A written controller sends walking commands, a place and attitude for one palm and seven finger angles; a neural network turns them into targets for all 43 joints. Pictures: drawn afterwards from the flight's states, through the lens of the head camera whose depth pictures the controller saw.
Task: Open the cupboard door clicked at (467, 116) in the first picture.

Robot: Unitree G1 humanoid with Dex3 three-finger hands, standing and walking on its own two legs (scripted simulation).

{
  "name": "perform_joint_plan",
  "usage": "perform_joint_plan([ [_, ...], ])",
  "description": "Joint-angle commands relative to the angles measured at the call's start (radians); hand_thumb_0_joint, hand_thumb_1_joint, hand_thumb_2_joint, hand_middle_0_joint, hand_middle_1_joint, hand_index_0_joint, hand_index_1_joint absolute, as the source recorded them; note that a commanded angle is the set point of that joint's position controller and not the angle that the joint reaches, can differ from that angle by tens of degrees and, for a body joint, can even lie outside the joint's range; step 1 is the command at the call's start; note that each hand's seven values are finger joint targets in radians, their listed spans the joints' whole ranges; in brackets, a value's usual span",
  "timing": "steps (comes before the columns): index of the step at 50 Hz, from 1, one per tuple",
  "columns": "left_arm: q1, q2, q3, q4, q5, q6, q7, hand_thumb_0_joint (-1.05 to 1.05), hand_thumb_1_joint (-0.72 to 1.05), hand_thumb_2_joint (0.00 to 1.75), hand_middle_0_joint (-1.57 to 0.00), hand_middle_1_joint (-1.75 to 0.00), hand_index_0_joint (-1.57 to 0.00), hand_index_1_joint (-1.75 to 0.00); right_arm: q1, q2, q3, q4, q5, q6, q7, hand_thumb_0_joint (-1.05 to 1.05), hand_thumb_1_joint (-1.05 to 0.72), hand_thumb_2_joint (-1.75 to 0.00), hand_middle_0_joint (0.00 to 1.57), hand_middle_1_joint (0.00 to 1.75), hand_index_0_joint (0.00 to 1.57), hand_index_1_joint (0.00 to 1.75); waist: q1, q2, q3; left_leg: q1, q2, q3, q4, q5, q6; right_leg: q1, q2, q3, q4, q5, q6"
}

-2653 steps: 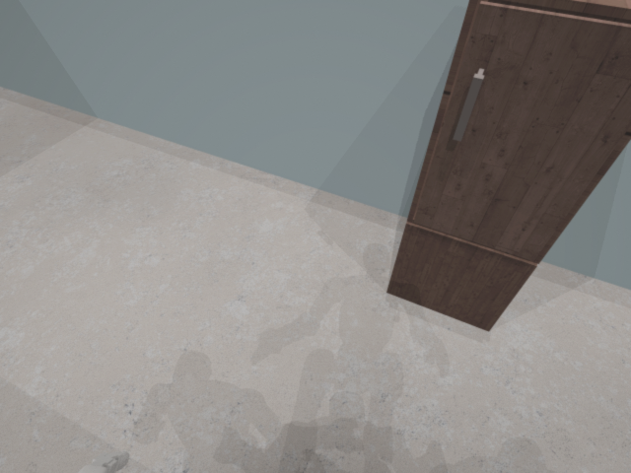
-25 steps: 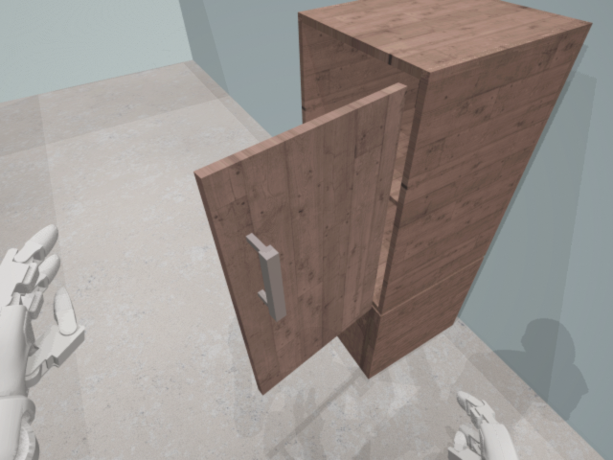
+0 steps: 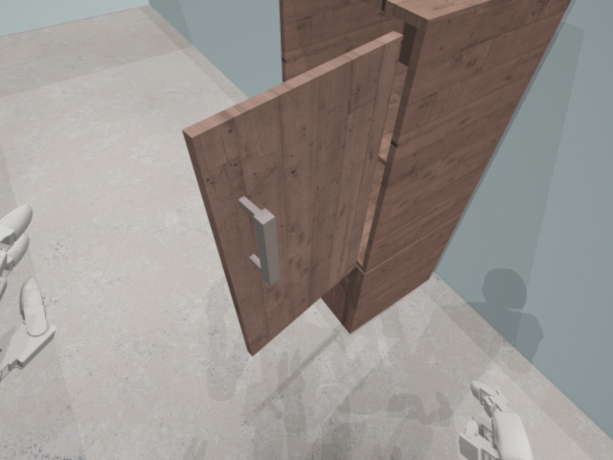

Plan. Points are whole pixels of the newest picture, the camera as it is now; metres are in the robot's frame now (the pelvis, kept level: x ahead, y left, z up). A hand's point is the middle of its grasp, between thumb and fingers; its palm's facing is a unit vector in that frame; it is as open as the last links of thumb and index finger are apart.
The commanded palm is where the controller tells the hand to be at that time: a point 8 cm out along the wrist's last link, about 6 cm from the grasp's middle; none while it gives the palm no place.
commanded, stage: step back with the hand held close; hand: left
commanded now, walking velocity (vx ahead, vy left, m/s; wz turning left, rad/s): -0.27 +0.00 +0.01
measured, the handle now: (259, 243) +0.38 +0.09 +0.06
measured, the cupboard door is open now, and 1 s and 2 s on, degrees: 99 99 99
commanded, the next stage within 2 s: stop stepping back and stand still in 0.78 s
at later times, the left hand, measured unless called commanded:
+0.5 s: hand out of the picture +0.13 +0.30 +0.17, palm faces +0.44 -0.77 -0.47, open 7.4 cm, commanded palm +0.06 +0.33 +0.18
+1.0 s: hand out of the picture +0.02 +0.25 +0.18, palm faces +0.37 -0.77 -0.52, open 7.4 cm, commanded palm -0.02 +0.28 +0.18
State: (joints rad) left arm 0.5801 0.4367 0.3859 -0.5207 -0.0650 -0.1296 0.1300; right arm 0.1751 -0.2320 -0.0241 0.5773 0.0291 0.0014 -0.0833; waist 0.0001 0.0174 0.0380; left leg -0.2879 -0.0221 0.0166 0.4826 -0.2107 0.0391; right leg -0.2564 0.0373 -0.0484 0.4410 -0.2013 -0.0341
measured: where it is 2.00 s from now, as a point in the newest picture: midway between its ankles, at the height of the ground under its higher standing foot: outside the picture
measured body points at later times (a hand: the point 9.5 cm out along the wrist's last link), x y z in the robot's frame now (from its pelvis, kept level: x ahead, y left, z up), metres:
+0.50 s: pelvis -0.07 +0.03 -0.01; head -0.04 +0.07 +0.44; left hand +0.10 +0.34 +0.19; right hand +0.09 -0.20 -0.08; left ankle +0.03 +0.09 -0.74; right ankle -0.10 -0.11 -0.68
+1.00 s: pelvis -0.18 -0.01 +0.00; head -0.18 +0.00 +0.45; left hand -0.01 +0.28 +0.21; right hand -0.02 -0.25 -0.09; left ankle -0.13 +0.10 -0.71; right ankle -0.28 -0.08 -0.74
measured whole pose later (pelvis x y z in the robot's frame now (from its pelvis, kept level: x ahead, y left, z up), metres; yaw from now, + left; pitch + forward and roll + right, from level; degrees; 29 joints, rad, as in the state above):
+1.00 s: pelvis -0.18 -0.01 +0.00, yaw -3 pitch +3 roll +1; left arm 0.64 0.50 0.50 -0.58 -0.08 -0.21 0.12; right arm 0.21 -0.21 0.03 0.64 0.02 -0.04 -0.07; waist 0.02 -0.06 -0.07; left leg -0.47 -0.02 0.04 0.73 -0.24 -0.01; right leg -0.11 0.04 -0.01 0.45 -0.39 -0.06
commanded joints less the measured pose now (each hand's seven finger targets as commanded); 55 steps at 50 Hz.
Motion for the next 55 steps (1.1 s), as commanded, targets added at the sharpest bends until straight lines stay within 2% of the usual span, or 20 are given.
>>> perform_joint_plan([
  [1,0.011,0.166,0.156,-0.211,0.004,-0.076,0.033,0.0,0.9,0.9,-0.2,-0.3,-0.2,-0.3,-0.093,-0.126,-0.032,-0.17,-0.009,-0.061,-0.009,0.0,-0.9,-0.9,0.2,0.3,0.2,0.3,0.014,0.082,-0.175,-0.048,0.139,-0.146,-0.104,0.153,0.017,0.116,-0.085,0.094,0.023,0.153,0.027],
  [9,-0.045,0.15,0.158,-0.174,0.033,-0.1,0.033,0.0,0.9,0.9,-0.2,-0.3,-0.2,-0.3,-0.072,-0.135,-0.03,-0.18,-0.018,-0.084,-0.004,0.0,-0.9,-0.9,0.2,0.3,0.2,0.3,0.0,0.017,-0.079,-0.316,0.137,-0.174,-0.129,-0.323,0.047,0.139,-0.095,0.157,0.024,-0.084,0.021],
  [12,-0.078,0.16,0.143,-0.211,0.029,-0.112,0.045,0.0,0.9,0.9,-0.2,-0.3,-0.2,-0.3,-0.042,-0.136,-0.039,-0.157,-0.017,-0.091,0.001,0.0,-0.9,-0.9,0.2,0.3,0.2,0.3,-0.012,-0.08,-0.091,-0.067,0.048,-0.099,0.138,-0.238,0.001,-0.161,-0.207,0.249,-0.165,-0.284,-0.043],
  [14,-0.092,0.159,0.129,-0.234,0.028,-0.118,0.057,0.0,0.9,0.9,-0.2,-0.3,-0.2,-0.3,-0.034,-0.119,-0.029,-0.141,-0.02,-0.095,0.002,0.0,-0.9,-0.9,0.2,0.3,0.2,0.3,-0.02,-0.119,-0.104,0.055,0.032,-0.075,0.246,-0.176,-0.014,-0.282,-0.264,0.23,-0.191,-0.292,-0.065],
  [17,-0.087,0.186,0.153,-0.291,0.028,-0.124,0.067,0.0,0.9,0.9,-0.2,-0.3,-0.2,-0.3,-0.053,-0.13,-0.021,-0.141,-0.024,-0.102,-0.009,0.0,-0.9,-0.9,0.2,0.3,0.2,0.3,-0.017,0.063,-0.102,0.015,0.085,-0.151,0.021,-0.187,0.003,-0.232,-0.166,0.116,-0.048,-0.224,-0.015],
  [19,-0.06,0.191,0.192,-0.329,0.039,-0.136,0.065,0.0,0.9,0.9,-0.2,-0.3,-0.2,-0.3,-0.083,-0.141,-0.019,-0.162,-0.034,-0.118,-0.013,0.0,-0.9,-0.9,0.2,0.3,0.2,0.3,0.004,0.335,-0.119,-0.312,0.283,-0.421,-0.337,-0.417,0.071,0.067,0.011,0.043,0.353,-0.161,0.045],
  [21,-0.108,0.207,0.215,-0.336,0.058,-0.146,0.059,0.0,0.9,0.9,-0.2,-0.3,-0.2,-0.3,-0.07,-0.116,-0.028,-0.151,-0.05,-0.14,-0.003,0.0,-0.9,-0.9,0.2,0.3,0.2,0.3,0.001,0.296,-0.115,-0.423,0.36,-0.477,-0.442,-0.536,0.117,0.12,0.041,0.103,0.706,-0.228,0.045],
  [23,-0.094,0.197,0.212,-0.298,0.05,-0.145,0.058,0.0,0.9,0.9,-0.2,-0.3,-0.2,-0.3,-0.069,-0.097,-0.032,-0.134,-0.053,-0.153,0.006,0.0,-0.9,-0.9,0.2,0.3,0.2,0.3,0.007,0.117,-0.123,-0.25,0.325,-0.403,-0.316,-0.296,0.118,-0.019,0.017,0.124,0.674,-0.245,0.039],
  [25,-0.012,0.156,0.186,-0.261,0.03,-0.132,0.058,0.0,0.9,0.9,-0.2,-0.3,-0.2,-0.3,-0.059,-0.098,-0.038,-0.113,-0.045,-0.163,0.013,0.0,-0.9,-0.9,0.2,0.3,0.2,0.3,0.015,0.072,-0.173,-0.036,0.278,-0.318,-0.278,-0.131,0.098,-0.106,0.014,0.08,0.565,-0.285,0.042],
  [32,-0.04,0.149,0.123,-0.291,-0.001,-0.121,0.035,0.0,0.9,0.9,-0.2,-0.3,-0.2,-0.3,-0.037,-0.103,-0.027,-0.058,-0.054,-0.179,0.021,0.0,-0.9,-0.9,0.2,0.3,0.2,0.3,0.008,0.236,-0.293,0.246,0.209,-0.204,-0.309,0.172,0.007,-0.045,0.054,0.008,0.176,-0.325,0.026],
  [38,0.009,0.258,0.226,-0.365,-0.048,-0.142,0.007,0.0,0.9,0.9,-0.2,-0.3,-0.2,-0.3,-0.096,-0.083,-0.009,-0.091,-0.06,-0.155,0.047,0.0,-0.9,-0.9,0.2,0.3,0.2,0.3,0.041,0.221,-0.421,0.368,0.193,-0.12,-0.185,0.55,-0.036,0.048,0.04,0.011,-0.043,-0.154,-0.001],
  [40,0.022,0.292,0.269,-0.368,-0.06,-0.16,0.002,0.0,0.9,0.9,-0.2,-0.3,-0.2,-0.3,-0.13,-0.086,-0.006,-0.106,-0.048,-0.129,0.047,0.0,-0.9,-0.9,0.2,0.3,0.2,0.3,0.037,0.116,-0.347,0.276,0.141,-0.062,-0.056,0.234,-0.035,-0.005,-0.078,0.093,-0.209,-0.021,-0.028],
  [42,0.026,0.333,0.318,-0.347,-0.072,-0.169,0.021,0.0,0.9,0.9,-0.2,-0.3,-0.2,-0.3,-0.135,-0.076,0.002,-0.102,-0.029,-0.115,0.038,0.0,-0.9,-0.9,0.2,0.3,0.2,0.3,0.043,-0.091,-0.286,0.116,0.017,-0.028,0.335,-0.13,-0.076,-0.171,-0.362,0.301,-0.283,0.076,-0.112],
  [43,0.032,0.267,0.269,-0.295,-0.064,-0.165,0.018,0.0,0.9,0.9,-0.2,-0.3,-0.2,-0.3,-0.142,-0.091,-0.012,-0.099,-0.012,-0.119,0.031,0.0,-0.9,-0.9,0.2,0.3,0.2,0.3,0.048,-0.193,-0.173,-0.089,-0.052,-0.048,0.518,-0.235,-0.082,-0.11,-0.356,0.254,-0.224,0.292,-0.1],
  [45,0.075,0.241,0.272,-0.172,-0.027,-0.119,0.005,0.0,0.9,0.9,-0.2,-0.3,-0.2,-0.3,-0.137,-0.052,-0.001,-0.112,-0.014,-0.106,0.022,0.0,-0.9,-0.9,0.2,0.3,0.2,0.3,0.011,-0.19,-0.144,-0.234,0.01,-0.04,0.513,-0.184,-0.065,0.019,-0.287,0.116,-0.069,0.663,-0.054],
  [47,0.019,0.171,0.186,-0.121,-0.018,-0.082,0.0,0.0,0.9,0.9,-0.2,-0.3,-0.2,-0.3,-0.161,-0.062,0.024,-0.122,-0.014,-0.093,0.011,0.0,-0.9,-0.9,0.2,0.3,0.2,0.3,-0.009,-0.063,-0.094,-0.122,0.028,0.01,0.295,-0.063,-0.049,0.014,-0.238,0.098,-0.02,0.611,-0.056],
  [49,-0.065,0.165,0.157,-0.031,-0.012,-0.071,0.019,0.0,0.9,0.9,-0.2,-0.3,-0.2,-0.3,-0.101,-0.098,0.018,-0.077,-0.016,-0.103,-0.015,0.0,-0.9,-0.9,0.2,0.3,0.2,0.3,-0.023,0.018,-0.08,0.042,0.009,0.034,0.089,0.056,-0.028,-0.016,-0.199,0.074,-0.008,0.57,0.004],
  [52,-0.138,0.158,0.098,-0.053,0.001,-0.055,0.033,0.0,0.9,0.9,-0.2,-0.3,-0.2,-0.3,-0.055,-0.136,-0.009,-0.084,0.007,-0.128,-0.024,0.0,-0.9,-0.9,0.2,0.3,0.2,0.3,-0.001,-0.034,-0.16,0.192,0.13,-0.067,-0.017,0.38,0.037,0.001,-0.114,0.064,0.084,0.387,0.126],
  [54,-0.11,0.166,0.108,-0.077,0.014,-0.061,0.039,0.0,0.9,0.9,-0.2,-0.3,-0.2,-0.3,-0.042,-0.142,-0.01,-0.109,0.006,-0.129,-0.019,0.0,-0.9,-0.9,0.2,0.3,0.2,0.3,0.008,-0.091,-0.174,0.188,0.134,-0.092,0.041,0.494,0.047,0.02,-0.098,0.103,0.021,0.459,0.14],
  [55,-0.107,0.181,0.113,-0.136,0.02,-0.068,0.036,0.0,0.9,0.9,-0.2,-0.3,-0.2,-0.3,-0.051,-0.13,0.002,-0.115,-0.005,-0.123,-0.016,0.0,-0.9,-0.9,0.2,0.3,0.2,0.3,-0.008,-0.033,-0.185,0.142,0.116,-0.095,0.036,0.48,0.044,0.052,-0.107,0.095,0.021,0.447,0.111],
])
